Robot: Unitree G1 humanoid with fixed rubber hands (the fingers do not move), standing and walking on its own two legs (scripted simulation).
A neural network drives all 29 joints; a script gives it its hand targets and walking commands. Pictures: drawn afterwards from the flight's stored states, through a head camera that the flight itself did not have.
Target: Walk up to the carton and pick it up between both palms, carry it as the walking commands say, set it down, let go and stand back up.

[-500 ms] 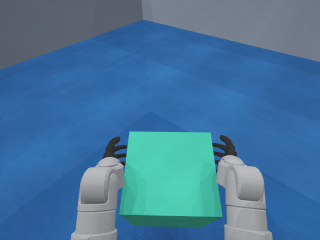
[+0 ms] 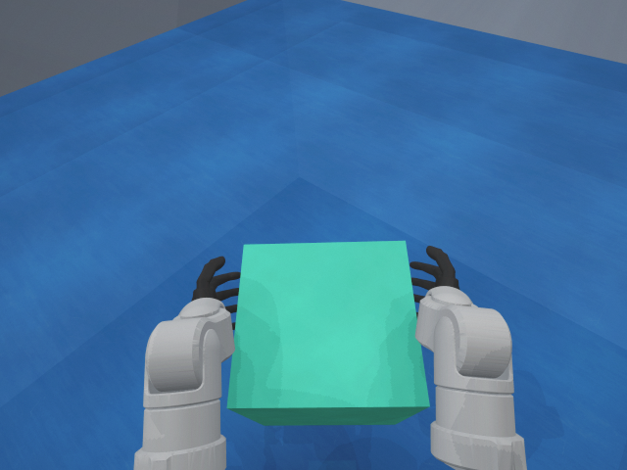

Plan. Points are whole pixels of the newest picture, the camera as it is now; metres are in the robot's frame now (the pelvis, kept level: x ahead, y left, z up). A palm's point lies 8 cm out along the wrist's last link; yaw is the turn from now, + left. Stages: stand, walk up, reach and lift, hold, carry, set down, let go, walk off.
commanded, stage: carry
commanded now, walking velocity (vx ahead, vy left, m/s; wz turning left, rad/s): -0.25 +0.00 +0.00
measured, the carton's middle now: (326, 343) +0.31 +0.01 -0.02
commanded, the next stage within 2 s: none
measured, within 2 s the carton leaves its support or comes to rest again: neither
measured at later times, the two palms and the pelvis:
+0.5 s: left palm (193, 466) +0.14 +0.13 +0.08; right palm (507, 463) +0.15 -0.15 +0.09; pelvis -0.16 -0.01 +0.01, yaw +1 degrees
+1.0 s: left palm out of the picture -0.06 +0.05 +0.12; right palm out of the picture -0.08 -0.22 +0.10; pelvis -0.37 -0.05 +0.02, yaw +0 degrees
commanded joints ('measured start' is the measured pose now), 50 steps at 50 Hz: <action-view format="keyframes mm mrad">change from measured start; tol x32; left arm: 1 -585 -1006 -699 -29 -445 -20 -431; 50 -438 -948 -550 -25 -287 -14 -397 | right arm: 1 -307 980 603 35 334 -2 482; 50 -419 1017 694 29 452 38 490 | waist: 1 -32 99 -476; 4 -22 -344 -363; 18 -23 -274 -519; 23 -49 240 -435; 50 -14 -281 -484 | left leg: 1 381 212 -221 -105 149 29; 7 -81 -72 -166 616 -461 -65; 13 -100 -89 -73 290 -436 -113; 23 506 324 -330 -115 551 123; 36 402 143 -221 -87 197 13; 39 7 -41 -51 304 -464 -104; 43 -50 -77 -194 674 -409 -66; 50 53 -126 -87 363 -463 -115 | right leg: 1 222 -18 1 -505 138 0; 12 655 -232 98 -349 1333 -117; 19 504 -201 119 -383 1040 -79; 24 -26 -7 35 58 -62 2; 34 90 43 -16 -282 6 42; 40 240 -385 312 -524 851 -212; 50 511 -259 242 -550 687 -116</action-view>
